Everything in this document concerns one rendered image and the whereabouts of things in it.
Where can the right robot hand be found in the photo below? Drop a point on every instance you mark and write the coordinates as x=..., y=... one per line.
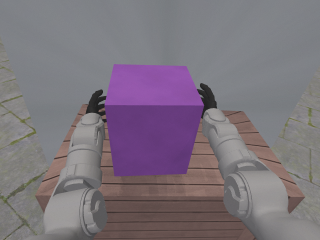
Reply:
x=208, y=98

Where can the right robot forearm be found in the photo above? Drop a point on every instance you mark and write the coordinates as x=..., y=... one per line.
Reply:
x=228, y=146

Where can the pedestal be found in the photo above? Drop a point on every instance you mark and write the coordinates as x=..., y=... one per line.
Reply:
x=172, y=206

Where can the robot left upper arm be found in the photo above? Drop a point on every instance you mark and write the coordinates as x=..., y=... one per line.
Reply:
x=74, y=215

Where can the carton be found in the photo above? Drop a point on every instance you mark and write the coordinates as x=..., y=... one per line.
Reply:
x=153, y=114

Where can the left robot hand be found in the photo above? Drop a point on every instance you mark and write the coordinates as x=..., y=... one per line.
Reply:
x=93, y=106

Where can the left robot forearm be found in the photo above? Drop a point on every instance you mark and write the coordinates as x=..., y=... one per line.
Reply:
x=83, y=164

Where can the robot right upper arm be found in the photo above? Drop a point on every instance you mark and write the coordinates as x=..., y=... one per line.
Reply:
x=259, y=199

